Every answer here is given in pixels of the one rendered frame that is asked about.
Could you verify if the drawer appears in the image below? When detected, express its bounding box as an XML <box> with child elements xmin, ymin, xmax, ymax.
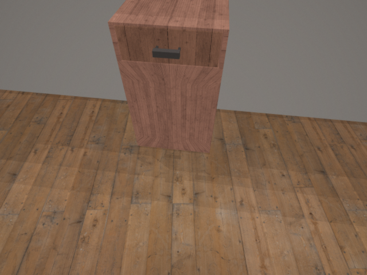
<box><xmin>114</xmin><ymin>25</ymin><xmax>222</xmax><ymax>68</ymax></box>

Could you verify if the handle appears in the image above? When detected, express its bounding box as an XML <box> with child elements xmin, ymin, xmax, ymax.
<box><xmin>152</xmin><ymin>46</ymin><xmax>181</xmax><ymax>59</ymax></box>

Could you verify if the cabinet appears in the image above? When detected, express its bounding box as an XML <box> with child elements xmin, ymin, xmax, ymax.
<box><xmin>108</xmin><ymin>0</ymin><xmax>229</xmax><ymax>153</ymax></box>

